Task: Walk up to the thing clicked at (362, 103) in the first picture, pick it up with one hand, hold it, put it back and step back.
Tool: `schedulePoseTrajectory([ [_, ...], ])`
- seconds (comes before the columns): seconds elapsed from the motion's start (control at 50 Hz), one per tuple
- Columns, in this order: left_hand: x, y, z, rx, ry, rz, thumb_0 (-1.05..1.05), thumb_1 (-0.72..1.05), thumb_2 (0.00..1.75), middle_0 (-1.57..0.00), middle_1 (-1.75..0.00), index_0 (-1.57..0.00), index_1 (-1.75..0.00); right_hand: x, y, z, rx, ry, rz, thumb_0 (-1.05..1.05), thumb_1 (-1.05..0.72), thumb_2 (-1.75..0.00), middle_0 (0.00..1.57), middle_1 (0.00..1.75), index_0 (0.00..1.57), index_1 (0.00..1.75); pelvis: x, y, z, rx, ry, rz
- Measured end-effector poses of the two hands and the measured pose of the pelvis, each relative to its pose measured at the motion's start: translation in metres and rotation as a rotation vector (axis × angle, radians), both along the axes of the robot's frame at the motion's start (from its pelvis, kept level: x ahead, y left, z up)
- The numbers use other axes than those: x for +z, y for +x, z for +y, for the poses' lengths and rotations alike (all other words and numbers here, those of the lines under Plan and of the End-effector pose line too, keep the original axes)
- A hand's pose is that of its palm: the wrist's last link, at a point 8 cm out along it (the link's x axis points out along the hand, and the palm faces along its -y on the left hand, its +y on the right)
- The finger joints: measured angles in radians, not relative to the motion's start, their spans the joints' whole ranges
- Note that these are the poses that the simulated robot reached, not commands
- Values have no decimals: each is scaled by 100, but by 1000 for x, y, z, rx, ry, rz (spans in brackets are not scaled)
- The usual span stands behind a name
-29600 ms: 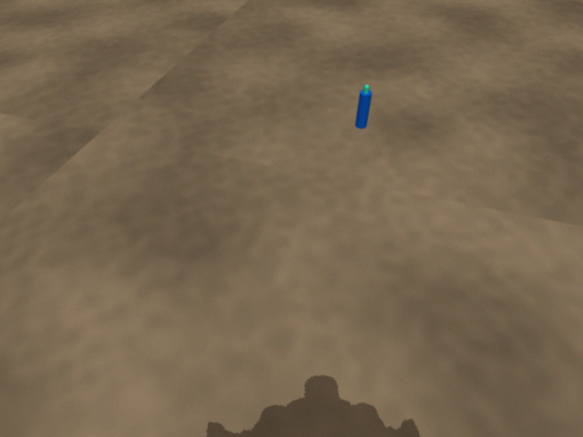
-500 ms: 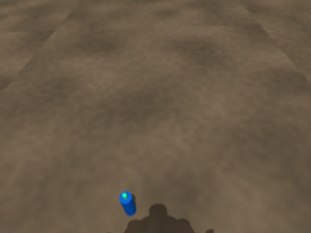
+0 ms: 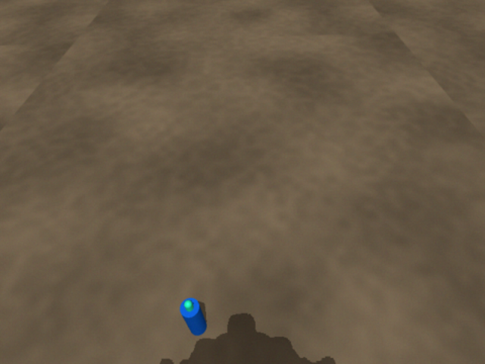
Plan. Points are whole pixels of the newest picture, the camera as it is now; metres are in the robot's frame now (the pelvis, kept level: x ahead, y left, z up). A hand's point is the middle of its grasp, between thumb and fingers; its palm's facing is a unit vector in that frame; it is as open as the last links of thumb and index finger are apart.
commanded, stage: stand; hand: left
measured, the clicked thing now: (193, 315) +0.41 +0.22 -0.65
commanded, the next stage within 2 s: step back in 1.06 s
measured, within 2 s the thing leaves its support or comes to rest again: neither
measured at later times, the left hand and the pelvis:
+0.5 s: hand out of the picture +0.08 +0.25 -0.15, palm faces -0.02 -0.94 -0.34, open 7.3 cm; pelvis +0.01 +0.00 +0.00, yaw +0 degrees
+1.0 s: hand out of the picture +0.10 +0.24 -0.15, palm faces -0.03 -0.94 -0.34, open 7.3 cm; pelvis +0.02 +0.00 +0.00, yaw -1 degrees
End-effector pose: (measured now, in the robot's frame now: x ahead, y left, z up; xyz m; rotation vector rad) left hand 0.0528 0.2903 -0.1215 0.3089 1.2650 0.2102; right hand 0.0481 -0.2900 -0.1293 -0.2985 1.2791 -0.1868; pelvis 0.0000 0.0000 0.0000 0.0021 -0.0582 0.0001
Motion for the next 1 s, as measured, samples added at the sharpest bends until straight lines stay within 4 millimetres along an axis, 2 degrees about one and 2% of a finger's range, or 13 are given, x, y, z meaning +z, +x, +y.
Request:
schedulePoseTrajectory([
  [0.3, 4, 23, 0, -15, -3, -34, 0, 91, 90, -21, -30, -20, -30, 2, 15, 1, 1, 3, -30, 1, -91, -90, 20, 30, 20, 30, 1, 6, 0, -7, 1, 3],
  [1.0, 5, 41, -3, -34, -3, -43, 0, 91, 90, -21, -30, -20, -30, 5, 28, -6, -14, -3, -41, 1, -91, -90, 20, 30, 20, 30, 2, 18, -3, -19, 1, 14],
])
